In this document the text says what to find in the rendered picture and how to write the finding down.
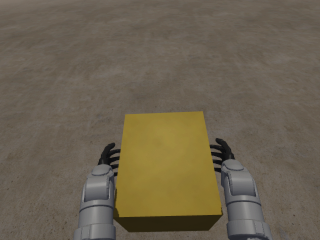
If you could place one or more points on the carton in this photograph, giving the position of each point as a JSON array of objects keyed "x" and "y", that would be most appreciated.
[{"x": 166, "y": 179}]

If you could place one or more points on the robot right hand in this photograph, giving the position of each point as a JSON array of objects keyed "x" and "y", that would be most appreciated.
[{"x": 225, "y": 155}]

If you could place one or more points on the robot left hand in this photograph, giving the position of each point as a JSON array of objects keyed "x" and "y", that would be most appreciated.
[{"x": 106, "y": 154}]

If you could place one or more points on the robot left forearm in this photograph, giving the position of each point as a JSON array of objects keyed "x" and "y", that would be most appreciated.
[{"x": 96, "y": 212}]

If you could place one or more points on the robot right forearm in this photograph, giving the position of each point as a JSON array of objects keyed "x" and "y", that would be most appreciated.
[{"x": 245, "y": 215}]

